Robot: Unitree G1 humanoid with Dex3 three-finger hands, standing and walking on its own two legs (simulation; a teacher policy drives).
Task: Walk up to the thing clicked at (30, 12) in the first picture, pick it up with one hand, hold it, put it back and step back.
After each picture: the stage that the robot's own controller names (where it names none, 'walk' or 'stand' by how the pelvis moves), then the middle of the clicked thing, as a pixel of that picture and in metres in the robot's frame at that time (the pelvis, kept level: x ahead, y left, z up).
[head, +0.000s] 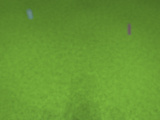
stand; (29, 14) +2.00 +0.68 -0.72
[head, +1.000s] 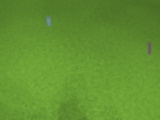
walk; (48, 21) +1.93 +0.34 -0.71
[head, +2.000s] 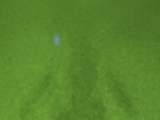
walk; (56, 40) +1.34 +0.19 -0.72
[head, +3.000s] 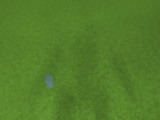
walk; (49, 81) +0.82 +0.25 -0.71
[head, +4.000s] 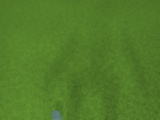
walk; (56, 117) +0.47 +0.23 -0.70
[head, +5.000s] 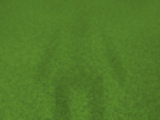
stand; out of the picture +0.36 +0.22 -0.72
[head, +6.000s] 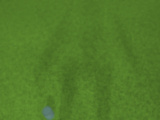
walk; (48, 113) +0.41 +0.27 -0.69
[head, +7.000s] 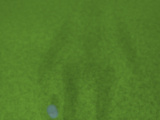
stand; (52, 111) +0.43 +0.23 -0.69
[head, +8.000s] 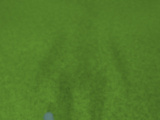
stand; (49, 119) +0.44 +0.19 -0.70
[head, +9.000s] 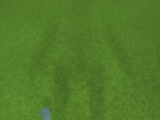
stand; (46, 114) +0.42 +0.23 -0.69
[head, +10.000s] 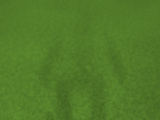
stand; out of the picture +0.42 +0.22 -0.72
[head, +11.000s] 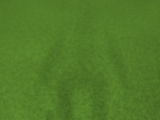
stand; out of the picture +0.42 +0.23 -0.72
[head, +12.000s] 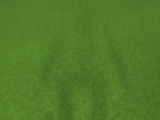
stand; out of the picture +0.41 +0.24 -0.72
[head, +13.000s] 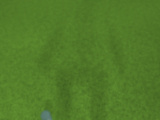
go down; (46, 117) +0.43 +0.22 -0.71
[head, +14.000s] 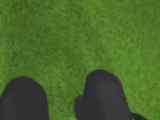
go down; out of the picture +0.50 +0.26 -0.28
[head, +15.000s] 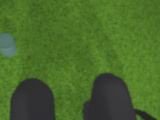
approach; (7, 45) +0.50 +0.25 -0.29
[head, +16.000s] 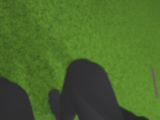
close in; out of the picture +0.48 +0.29 -0.23
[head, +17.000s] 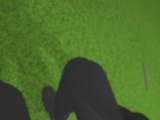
close; out of the picture +0.47 +0.30 -0.23
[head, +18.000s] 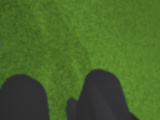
lift; out of the picture +0.45 +0.25 -0.26
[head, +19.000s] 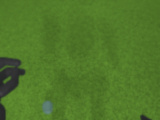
lift; (47, 107) +0.43 +0.19 -0.59
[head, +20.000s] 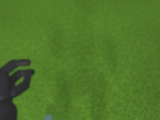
hold; out of the picture +0.42 +0.20 -0.67
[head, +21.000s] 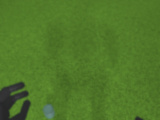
stand; (49, 111) +0.42 +0.19 -0.63
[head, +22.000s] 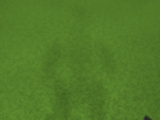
stand; out of the picture +0.40 +0.18 -0.65
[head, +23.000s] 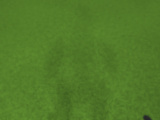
stand; out of the picture +0.40 +0.18 -0.65
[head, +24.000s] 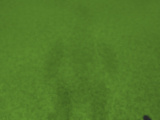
stand; out of the picture +0.41 +0.18 -0.65
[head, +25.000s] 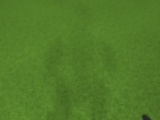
hold; out of the picture +0.41 +0.18 -0.65
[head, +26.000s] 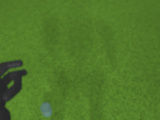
close; (46, 109) +0.42 +0.19 -0.62
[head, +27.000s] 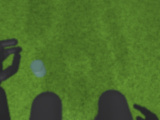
hold; (38, 68) +0.47 +0.20 -0.40
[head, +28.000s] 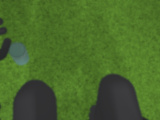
close; (19, 54) +0.48 +0.22 -0.27
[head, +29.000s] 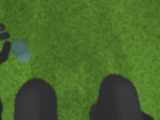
close in; (21, 51) +0.48 +0.22 -0.28
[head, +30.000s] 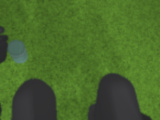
close; (18, 52) +0.48 +0.22 -0.27
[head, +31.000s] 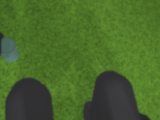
close; (8, 50) +0.48 +0.23 -0.26
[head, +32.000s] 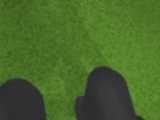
hold; out of the picture +0.47 +0.24 -0.24
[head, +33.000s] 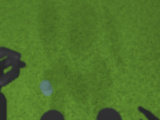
close; (46, 88) +0.46 +0.19 -0.51
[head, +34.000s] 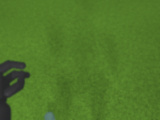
close; (50, 119) +0.42 +0.19 -0.66
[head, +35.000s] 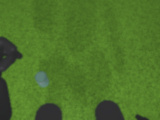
crouch; (42, 79) +0.47 +0.20 -0.49
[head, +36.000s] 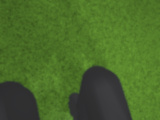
lower; out of the picture +0.48 +0.24 -0.27
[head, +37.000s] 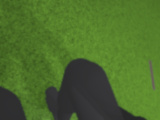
lower; out of the picture +0.47 +0.28 -0.24
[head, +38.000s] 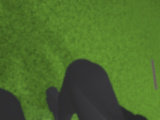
lower; out of the picture +0.46 +0.29 -0.24
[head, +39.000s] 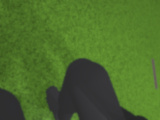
lower; out of the picture +0.46 +0.29 -0.24
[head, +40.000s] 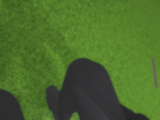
lower; out of the picture +0.46 +0.29 -0.24
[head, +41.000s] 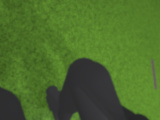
open; out of the picture +0.47 +0.29 -0.24
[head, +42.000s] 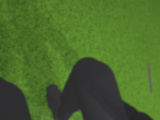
rise; out of the picture +0.53 +0.34 -0.26
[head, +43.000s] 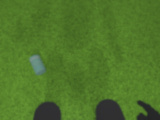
walk; (37, 64) +0.56 +0.23 -0.51
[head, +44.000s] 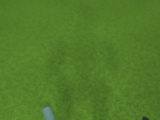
stand; (49, 115) +0.52 +0.22 -0.69
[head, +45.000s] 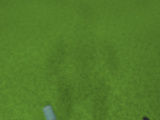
stand; (49, 114) +0.52 +0.22 -0.69
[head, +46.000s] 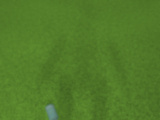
stand; (51, 112) +0.52 +0.20 -0.72
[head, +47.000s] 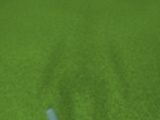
stand; (52, 116) +0.52 +0.22 -0.75
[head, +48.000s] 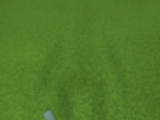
stand; (50, 119) +0.51 +0.23 -0.75
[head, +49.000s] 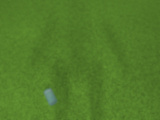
walk; (50, 96) +0.54 +0.20 -0.73
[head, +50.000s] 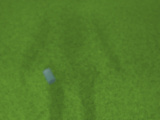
walk; (49, 76) +0.71 +0.20 -0.73
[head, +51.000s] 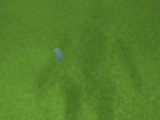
walk; (59, 54) +1.00 +0.24 -0.72
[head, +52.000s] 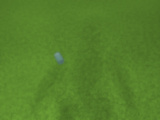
stand; (59, 58) +1.14 +0.19 -0.74
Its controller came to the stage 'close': yes
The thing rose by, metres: 0.01
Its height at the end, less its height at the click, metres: -0.02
